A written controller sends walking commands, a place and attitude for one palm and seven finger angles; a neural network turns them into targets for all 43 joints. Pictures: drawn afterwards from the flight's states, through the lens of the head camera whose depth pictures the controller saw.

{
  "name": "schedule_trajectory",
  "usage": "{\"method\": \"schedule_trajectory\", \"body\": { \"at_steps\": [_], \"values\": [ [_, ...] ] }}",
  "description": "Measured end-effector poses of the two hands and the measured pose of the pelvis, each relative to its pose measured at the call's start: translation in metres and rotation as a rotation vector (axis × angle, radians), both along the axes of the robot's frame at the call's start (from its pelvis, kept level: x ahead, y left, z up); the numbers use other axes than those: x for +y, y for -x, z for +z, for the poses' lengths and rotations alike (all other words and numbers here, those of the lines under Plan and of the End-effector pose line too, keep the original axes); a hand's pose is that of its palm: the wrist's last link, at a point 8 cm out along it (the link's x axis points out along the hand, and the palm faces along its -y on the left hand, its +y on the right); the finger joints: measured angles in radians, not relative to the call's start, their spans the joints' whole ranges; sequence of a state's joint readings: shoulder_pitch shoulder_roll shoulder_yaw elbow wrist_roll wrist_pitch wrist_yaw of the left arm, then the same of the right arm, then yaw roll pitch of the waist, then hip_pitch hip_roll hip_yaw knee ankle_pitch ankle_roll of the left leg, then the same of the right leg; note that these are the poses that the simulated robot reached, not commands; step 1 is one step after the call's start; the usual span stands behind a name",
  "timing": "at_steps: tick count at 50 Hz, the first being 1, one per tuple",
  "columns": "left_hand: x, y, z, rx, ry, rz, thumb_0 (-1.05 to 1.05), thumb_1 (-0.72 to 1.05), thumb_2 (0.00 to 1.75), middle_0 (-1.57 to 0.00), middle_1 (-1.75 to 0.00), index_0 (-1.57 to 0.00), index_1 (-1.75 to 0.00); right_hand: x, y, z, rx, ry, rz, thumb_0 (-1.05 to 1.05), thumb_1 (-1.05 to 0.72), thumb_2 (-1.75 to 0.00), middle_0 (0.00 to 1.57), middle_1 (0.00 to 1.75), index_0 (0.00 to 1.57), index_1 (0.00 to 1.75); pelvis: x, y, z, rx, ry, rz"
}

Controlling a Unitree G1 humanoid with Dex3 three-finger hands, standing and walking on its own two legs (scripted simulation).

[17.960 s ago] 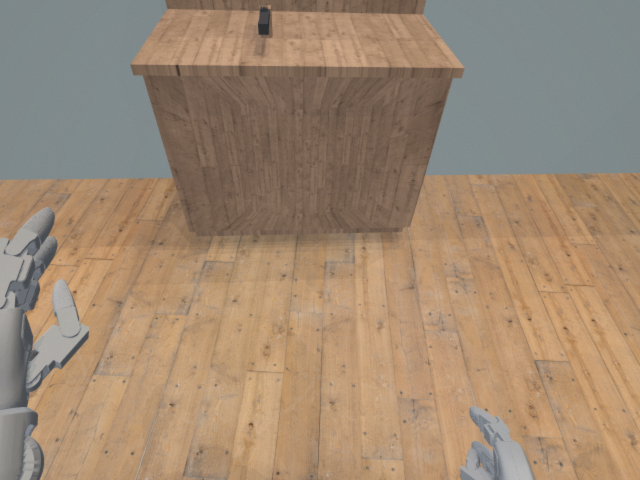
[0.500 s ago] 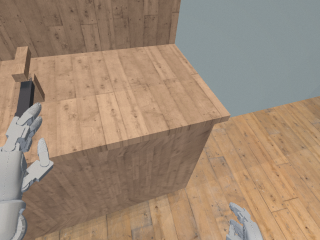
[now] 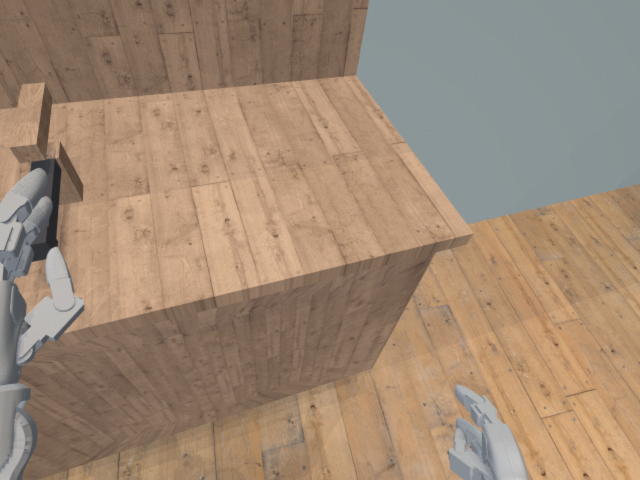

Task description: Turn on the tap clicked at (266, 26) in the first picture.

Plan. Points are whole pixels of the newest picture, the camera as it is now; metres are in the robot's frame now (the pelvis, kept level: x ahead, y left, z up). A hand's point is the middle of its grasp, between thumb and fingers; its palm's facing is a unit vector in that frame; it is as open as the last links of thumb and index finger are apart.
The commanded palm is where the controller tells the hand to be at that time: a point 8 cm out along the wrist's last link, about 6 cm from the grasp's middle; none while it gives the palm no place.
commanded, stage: look again from close up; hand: left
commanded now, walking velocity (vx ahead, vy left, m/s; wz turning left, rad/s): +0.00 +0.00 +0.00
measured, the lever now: (38, 244) +0.32 +0.36 +0.09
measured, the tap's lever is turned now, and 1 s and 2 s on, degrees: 0 0 0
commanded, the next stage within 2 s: come to a stop and stand still in 0.02 s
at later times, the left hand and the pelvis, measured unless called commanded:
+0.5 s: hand (56, 248) +0.25 +0.26 +0.20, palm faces +0.48 -0.79 -0.38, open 7.4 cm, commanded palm +0.15 +0.27 +0.17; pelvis -0.01 -0.01 +0.00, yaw -1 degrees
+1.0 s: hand (102, 304) +0.23 +0.23 +0.15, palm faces +0.34 -0.87 -0.37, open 7.4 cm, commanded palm +0.17 +0.26 +0.17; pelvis +0.00 -0.01 +0.00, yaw -2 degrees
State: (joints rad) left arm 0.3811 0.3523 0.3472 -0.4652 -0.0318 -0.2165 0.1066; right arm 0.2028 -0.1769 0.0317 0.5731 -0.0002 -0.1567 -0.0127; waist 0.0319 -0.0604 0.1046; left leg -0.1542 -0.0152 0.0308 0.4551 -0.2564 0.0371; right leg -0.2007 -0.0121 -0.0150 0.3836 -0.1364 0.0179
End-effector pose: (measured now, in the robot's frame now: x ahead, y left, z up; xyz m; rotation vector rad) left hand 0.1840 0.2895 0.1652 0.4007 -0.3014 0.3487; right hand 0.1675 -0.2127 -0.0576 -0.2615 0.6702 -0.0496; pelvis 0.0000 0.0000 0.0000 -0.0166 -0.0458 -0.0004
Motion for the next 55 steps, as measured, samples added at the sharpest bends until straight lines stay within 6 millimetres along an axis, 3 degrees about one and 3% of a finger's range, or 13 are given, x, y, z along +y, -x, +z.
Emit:
{"method": "schedule_trajectory", "body": {
  "at_steps": [6,16,19,21,23,26,28,30,35,38,42,47,55],
  "values": [
    [-0.002,0.001,0.018,-0.054,-0.046,-0.008,0.01,0.89,0.90,-0.21,-0.30,-0.21,-0.30,-0.004,-0.008,-0.001,-0.004,-0.008,-0.016,0.01,-0.90,-0.90,0.21,0.30,0.20,0.30,0.000,-0.006,0.000,0.003,0.001,-0.001],
    [-0.002,0.000,-0.008,0.067,0.029,0.041,0.01,0.89,0.90,-0.21,-0.30,-0.21,-0.30,-0.007,-0.010,-0.002,0.005,-0.015,-0.025,0.01,-0.90,-0.90,0.21,0.30,0.20,0.30,-0.004,-0.006,0.001,0.003,-0.003,-0.001],
    [0.017,-0.012,0.023,-0.043,-0.161,0.064,0.02,0.88,0.90,-0.22,-0.30,-0.21,-0.31,-0.006,-0.006,-0.009,0.030,0.003,0.040,0.01,-0.90,-0.90,0.21,0.30,0.20,0.30,-0.012,0.005,-0.003,0.007,-0.007,0.018],
    [0.029,-0.018,0.044,-0.137,-0.184,0.107,0.02,0.88,0.90,-0.22,-0.30,-0.21,-0.31,-0.006,-0.002,-0.014,0.047,-0.013,0.061,0.01,-0.90,-0.90,0.21,0.30,0.20,0.30,-0.016,0.011,-0.004,0.005,-0.012,0.010],
    [0.024,-0.019,0.054,-0.174,-0.162,0.108,0.02,0.89,0.90,-0.21,-0.30,-0.21,-0.31,-0.008,0.002,-0.017,0.035,-0.052,0.046,0.01,-0.90,-0.90,0.21,0.30,0.20,0.30,-0.015,0.014,-0.005,0.006,-0.010,-0.005],
    [-0.009,-0.016,0.043,-0.099,-0.127,0.010,0.02,0.90,0.90,-0.20,-0.30,-0.20,-0.30,-0.012,0.011,-0.020,0.005,-0.108,-0.007,0.01,-0.90,-0.90,0.21,0.30,0.20,0.30,-0.009,0.012,-0.004,0.009,-0.011,-0.028],
    [-0.032,-0.011,0.027,-0.003,-0.111,-0.073,0.01,0.90,0.90,-0.20,-0.30,-0.20,-0.30,-0.015,0.018,-0.022,-0.001,-0.123,-0.050,0.01,-0.90,-0.90,0.21,0.30,0.20,0.30,-0.008,0.011,-0.003,0.009,-0.015,-0.040],
    [-0.043,-0.005,0.009,0.093,-0.098,-0.119,0.01,0.89,0.90,-0.20,-0.30,-0.20,-0.30,-0.020,0.026,-0.024,0.011,-0.120,-0.092,0.01,-0.90,-0.90,0.21,0.30,0.20,0.30,-0.009,0.010,-0.003,0.009,-0.020,-0.045],
    [-0.024,0.005,-0.018,0.192,-0.066,-0.045,0.01,0.88,0.90,-0.22,-0.30,-0.21,-0.31,-0.033,0.043,-0.021,0.061,-0.055,-0.115,0.01,-0.90,-0.90,0.21,0.30,0.20,0.30,-0.019,0.012,-0.002,0.008,-0.021,-0.037],
    [-0.013,0.009,-0.013,0.135,-0.042,0.025,0.02,0.88,0.90,-0.22,-0.30,-0.22,-0.31,-0.040,0.045,-0.018,0.071,-0.008,-0.084,0.01,-0.90,-0.90,0.21,0.30,0.20,0.30,-0.021,0.014,-0.002,0.006,-0.014,-0.031],
    [-0.018,0.009,0.005,0.014,-0.021,0.027,0.02,0.89,0.90,-0.21,-0.30,-0.21,-0.31,-0.044,0.037,-0.013,0.049,0.026,-0.053,0.01,-0.90,-0.90,0.21,0.30,0.20,0.30,-0.019,0.013,-0.001,0.005,-0.008,-0.027],
    [-0.026,0.002,0.011,-0.016,-0.029,-0.033,0.01,0.89,0.90,-0.21,-0.30,-0.21,-0.30,-0.037,0.021,-0.004,-0.016,0.012,-0.061,0.01,-0.90,-0.90,0.21,0.30,0.20,0.30,-0.013,0.008,0.000,0.012,-0.007,-0.032],
    [-0.006,-0.007,-0.012,0.111,-0.013,-0.004,0.01,0.89,0.90,-0.21,-0.30,-0.21,-0.31,-0.014,0.005,0.001,-0.030,-0.020,-0.048,0.01,-0.90,-0.90,0.21,0.30,0.20,0.30,-0.006,0.002,0.002,0.021,-0.008,-0.033]
  ]
}}
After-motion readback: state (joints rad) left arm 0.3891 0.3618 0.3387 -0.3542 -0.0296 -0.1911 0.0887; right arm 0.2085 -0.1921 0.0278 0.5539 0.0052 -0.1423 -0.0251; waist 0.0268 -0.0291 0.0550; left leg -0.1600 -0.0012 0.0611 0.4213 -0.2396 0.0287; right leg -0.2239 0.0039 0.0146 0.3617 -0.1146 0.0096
